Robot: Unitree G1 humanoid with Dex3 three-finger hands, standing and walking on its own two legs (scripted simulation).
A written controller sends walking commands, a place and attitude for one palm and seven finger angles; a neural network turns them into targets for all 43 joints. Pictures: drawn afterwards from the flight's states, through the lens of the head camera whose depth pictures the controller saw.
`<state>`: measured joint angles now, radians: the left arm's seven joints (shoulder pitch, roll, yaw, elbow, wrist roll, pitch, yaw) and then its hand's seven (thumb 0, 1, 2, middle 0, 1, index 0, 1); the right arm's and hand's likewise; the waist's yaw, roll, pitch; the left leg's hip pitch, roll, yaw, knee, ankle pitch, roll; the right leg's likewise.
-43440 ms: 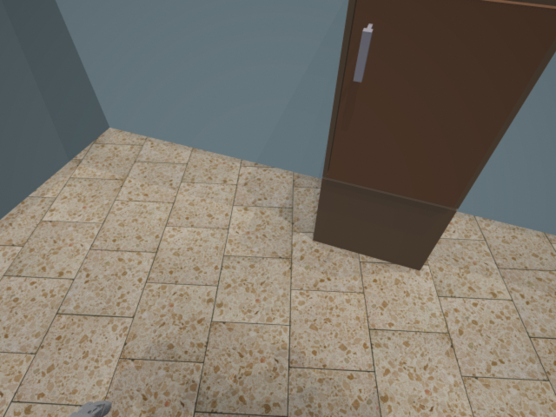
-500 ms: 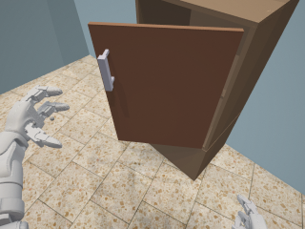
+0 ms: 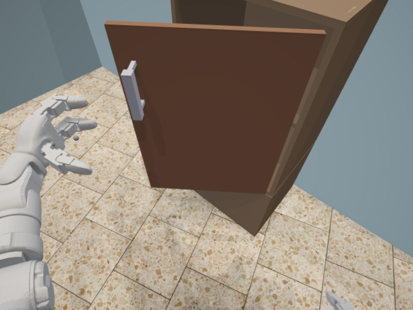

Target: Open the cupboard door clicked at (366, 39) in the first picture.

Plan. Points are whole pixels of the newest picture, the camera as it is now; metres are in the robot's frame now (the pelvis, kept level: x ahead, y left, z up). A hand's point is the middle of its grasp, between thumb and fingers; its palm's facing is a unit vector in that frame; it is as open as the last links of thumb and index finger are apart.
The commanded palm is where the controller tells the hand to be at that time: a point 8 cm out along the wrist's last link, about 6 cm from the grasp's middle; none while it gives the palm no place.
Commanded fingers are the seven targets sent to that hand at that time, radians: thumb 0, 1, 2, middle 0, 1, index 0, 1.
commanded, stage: move the hooked fingers beside the handle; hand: left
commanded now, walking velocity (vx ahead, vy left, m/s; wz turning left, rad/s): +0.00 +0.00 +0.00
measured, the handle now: (135, 91) +0.55 +0.18 +0.13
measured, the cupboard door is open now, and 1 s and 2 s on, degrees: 37 37 37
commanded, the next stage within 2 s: slide the fingers in behind the handle in 1.62 s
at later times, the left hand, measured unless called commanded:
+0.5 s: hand (87, 116) +0.45 +0.25 +0.14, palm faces -0.03 -1.00 +0.00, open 14.0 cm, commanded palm +0.44 +0.30 +0.13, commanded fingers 0.00 -0.50 0.30 -0.30 -1.20 -0.30 -1.20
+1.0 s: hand (104, 99) +0.51 +0.24 +0.13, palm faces -0.04 -1.00 +0.00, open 14.0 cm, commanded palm +0.49 +0.29 +0.13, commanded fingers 0.00 -0.50 0.30 -0.30 -1.20 -0.30 -1.20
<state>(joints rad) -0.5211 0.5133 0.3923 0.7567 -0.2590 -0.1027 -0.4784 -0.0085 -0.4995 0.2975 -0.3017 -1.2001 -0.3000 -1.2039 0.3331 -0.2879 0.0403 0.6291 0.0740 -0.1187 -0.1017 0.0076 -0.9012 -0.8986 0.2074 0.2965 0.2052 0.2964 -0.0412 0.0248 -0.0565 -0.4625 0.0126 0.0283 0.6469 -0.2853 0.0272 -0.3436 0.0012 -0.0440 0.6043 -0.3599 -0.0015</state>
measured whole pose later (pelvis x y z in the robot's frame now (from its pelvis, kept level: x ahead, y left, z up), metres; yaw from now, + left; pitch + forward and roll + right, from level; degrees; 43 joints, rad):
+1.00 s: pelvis +0.01 +0.00 -0.01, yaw -3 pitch +16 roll -3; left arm -0.96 0.71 0.46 1.24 -0.12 -0.22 -0.45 -0.01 -0.50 0.30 -0.30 -1.20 -0.30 -1.20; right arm 0.46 -0.30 0.03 0.65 0.03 0.03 -0.07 0.00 -0.90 -0.90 0.21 0.30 0.21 0.30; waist -0.17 0.02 -0.08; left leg -0.71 0.05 0.04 0.76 -0.33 0.03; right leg -0.58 0.03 -0.02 0.69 -0.38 0.00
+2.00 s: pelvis +0.01 +0.01 -0.02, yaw -2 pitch +15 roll -3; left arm -0.93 0.64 0.43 1.18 -0.14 -0.23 -0.40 -0.01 -0.50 0.30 -0.30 -1.20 -0.30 -1.20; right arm 0.46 -0.29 0.03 0.65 0.03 0.05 -0.05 0.00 -0.90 -0.90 0.21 0.30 0.21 0.30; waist -0.16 0.03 -0.09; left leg -0.71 0.05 0.03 0.79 -0.35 0.03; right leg -0.58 0.03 -0.03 0.70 -0.39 0.00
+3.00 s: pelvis +0.00 +0.00 -0.02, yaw -1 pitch +14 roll -2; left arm -0.95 0.49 0.35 1.17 -0.13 -0.24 -0.25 -0.01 -0.50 0.30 -0.30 -1.21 -0.30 -1.21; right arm 0.45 -0.27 0.02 0.68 0.03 0.00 -0.03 0.00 -0.90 -0.90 0.21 0.30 0.21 0.30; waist -0.15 0.04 -0.09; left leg -0.70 0.04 0.02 0.79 -0.34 0.02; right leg -0.57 0.03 -0.04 0.73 -0.40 -0.01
